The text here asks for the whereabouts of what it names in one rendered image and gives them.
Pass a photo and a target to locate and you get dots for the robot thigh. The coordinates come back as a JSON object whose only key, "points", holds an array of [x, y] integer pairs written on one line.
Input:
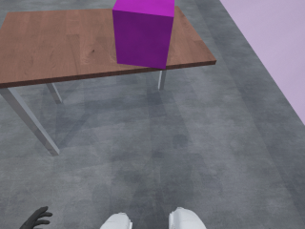
{"points": [[185, 219], [117, 221]]}

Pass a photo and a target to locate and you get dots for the robot left hand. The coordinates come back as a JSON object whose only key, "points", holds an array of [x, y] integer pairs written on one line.
{"points": [[34, 219]]}

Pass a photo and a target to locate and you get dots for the carton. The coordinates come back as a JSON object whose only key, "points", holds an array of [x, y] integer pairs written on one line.
{"points": [[142, 32]]}

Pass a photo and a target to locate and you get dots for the robot right thigh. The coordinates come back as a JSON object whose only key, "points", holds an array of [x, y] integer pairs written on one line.
{"points": [[185, 219]]}

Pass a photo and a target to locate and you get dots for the table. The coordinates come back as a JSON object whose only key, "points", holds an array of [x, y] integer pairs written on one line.
{"points": [[49, 46]]}

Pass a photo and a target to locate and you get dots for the robot left thigh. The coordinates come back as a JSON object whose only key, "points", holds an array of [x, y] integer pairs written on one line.
{"points": [[117, 221]]}

